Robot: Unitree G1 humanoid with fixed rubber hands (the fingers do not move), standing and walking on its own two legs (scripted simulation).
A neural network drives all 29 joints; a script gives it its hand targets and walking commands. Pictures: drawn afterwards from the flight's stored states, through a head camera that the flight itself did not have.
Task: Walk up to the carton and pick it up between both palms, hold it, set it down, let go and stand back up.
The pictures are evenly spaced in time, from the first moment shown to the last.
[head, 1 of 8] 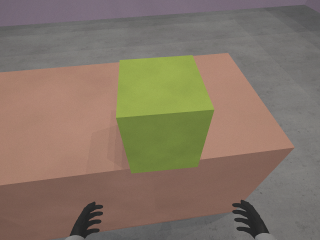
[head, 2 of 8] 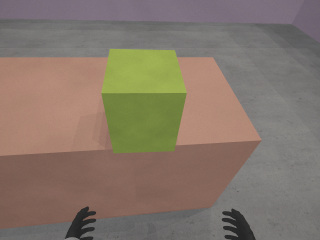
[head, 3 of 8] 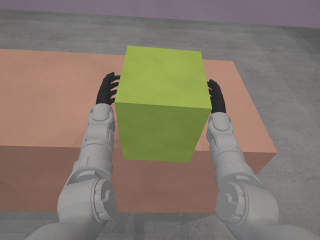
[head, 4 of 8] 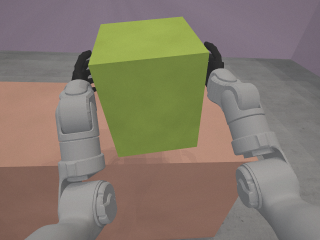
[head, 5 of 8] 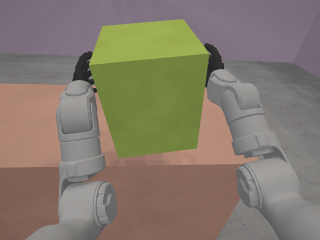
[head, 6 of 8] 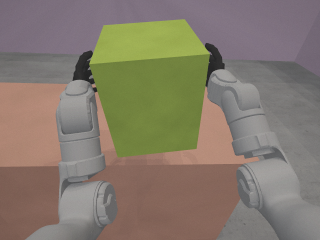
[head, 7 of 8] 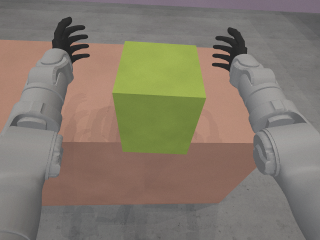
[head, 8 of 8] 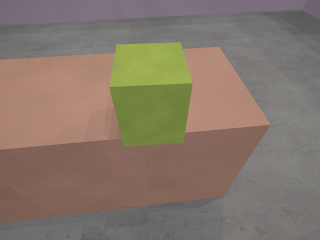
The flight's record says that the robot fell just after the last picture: no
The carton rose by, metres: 0.20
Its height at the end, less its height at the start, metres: +0.00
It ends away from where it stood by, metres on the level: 0.02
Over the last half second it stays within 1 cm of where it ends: yes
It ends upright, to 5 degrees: yes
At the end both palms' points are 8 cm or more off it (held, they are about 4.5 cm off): yes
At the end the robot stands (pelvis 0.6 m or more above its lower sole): yes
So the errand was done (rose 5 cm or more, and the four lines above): yes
